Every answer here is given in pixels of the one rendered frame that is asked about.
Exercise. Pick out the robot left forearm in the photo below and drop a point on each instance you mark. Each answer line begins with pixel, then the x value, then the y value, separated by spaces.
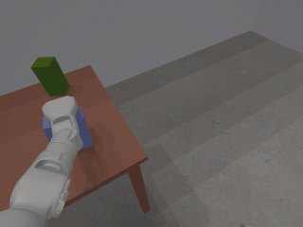
pixel 61 151

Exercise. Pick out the sponge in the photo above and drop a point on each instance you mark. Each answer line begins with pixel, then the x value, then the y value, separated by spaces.
pixel 84 131

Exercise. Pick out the table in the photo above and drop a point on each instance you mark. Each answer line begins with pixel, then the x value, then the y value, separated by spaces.
pixel 115 149

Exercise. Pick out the robot left hand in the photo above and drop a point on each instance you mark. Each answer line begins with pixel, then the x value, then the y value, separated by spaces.
pixel 61 105

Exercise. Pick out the left robot upper arm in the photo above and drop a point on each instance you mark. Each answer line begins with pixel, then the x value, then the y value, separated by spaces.
pixel 41 196

